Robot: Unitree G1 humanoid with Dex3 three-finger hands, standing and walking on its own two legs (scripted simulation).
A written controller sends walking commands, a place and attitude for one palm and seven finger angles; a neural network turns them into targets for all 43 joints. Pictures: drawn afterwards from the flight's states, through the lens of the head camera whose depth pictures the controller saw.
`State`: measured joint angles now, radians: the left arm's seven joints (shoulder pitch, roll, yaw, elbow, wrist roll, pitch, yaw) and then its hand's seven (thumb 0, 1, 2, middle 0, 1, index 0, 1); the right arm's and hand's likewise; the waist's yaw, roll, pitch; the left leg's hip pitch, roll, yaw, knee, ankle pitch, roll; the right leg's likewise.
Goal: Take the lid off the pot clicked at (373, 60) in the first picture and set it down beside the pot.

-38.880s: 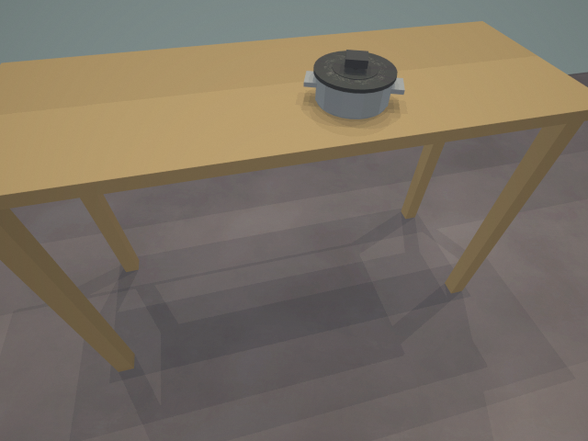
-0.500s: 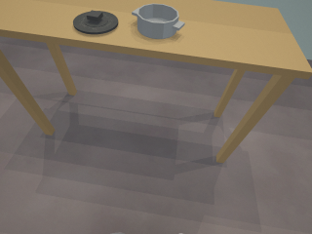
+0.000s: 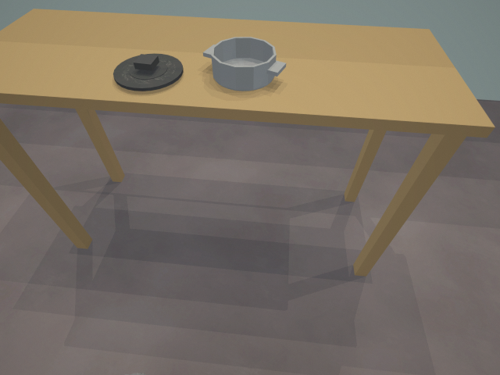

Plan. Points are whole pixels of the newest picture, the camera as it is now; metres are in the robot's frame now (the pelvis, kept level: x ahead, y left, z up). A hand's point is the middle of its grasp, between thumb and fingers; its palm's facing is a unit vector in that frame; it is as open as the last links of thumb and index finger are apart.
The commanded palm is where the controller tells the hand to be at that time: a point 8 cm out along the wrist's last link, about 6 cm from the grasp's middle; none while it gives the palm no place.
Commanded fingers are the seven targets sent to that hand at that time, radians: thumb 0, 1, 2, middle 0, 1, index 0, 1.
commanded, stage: let the arm hang, fingers relaxed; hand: left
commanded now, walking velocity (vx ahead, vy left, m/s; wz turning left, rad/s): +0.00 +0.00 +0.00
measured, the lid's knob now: (146, 62) +0.79 +0.28 +0.10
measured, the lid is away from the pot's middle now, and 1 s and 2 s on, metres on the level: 0.24 0.24 0.24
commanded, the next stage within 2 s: look to check the result in 0.52 s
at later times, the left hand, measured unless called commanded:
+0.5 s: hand out of the picture +0.05 +0.20 -0.17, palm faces -0.03 -0.97 -0.24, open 7.3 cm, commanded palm none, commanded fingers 0.00 0.90 0.90 -0.20 -0.30 -0.20 -0.30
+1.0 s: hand out of the picture +0.05 +0.19 -0.17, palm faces -0.03 -0.98 -0.21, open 7.3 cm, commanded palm none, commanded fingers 0.00 0.90 0.90 -0.20 -0.30 -0.20 -0.30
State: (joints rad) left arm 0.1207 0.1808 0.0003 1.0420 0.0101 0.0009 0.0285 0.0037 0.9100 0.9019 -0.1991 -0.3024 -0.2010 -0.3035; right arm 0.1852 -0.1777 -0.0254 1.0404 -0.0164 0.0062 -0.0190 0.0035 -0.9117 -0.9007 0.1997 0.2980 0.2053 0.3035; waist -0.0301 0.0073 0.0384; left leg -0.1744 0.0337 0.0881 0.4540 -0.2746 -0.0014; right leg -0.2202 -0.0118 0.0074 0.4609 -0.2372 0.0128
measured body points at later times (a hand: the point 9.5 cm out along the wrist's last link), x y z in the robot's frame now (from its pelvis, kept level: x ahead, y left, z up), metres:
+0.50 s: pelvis +0.01 +0.01 +0.00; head +0.04 +0.01 +0.45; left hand +0.05 +0.25 -0.15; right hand +0.01 -0.23 -0.16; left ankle -0.02 +0.12 -0.74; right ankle +0.00 -0.13 -0.74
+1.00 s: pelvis +0.00 +0.00 +0.00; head +0.03 +0.01 +0.45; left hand +0.06 +0.24 -0.16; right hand +0.02 -0.23 -0.16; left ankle -0.02 +0.12 -0.74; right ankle +0.00 -0.13 -0.74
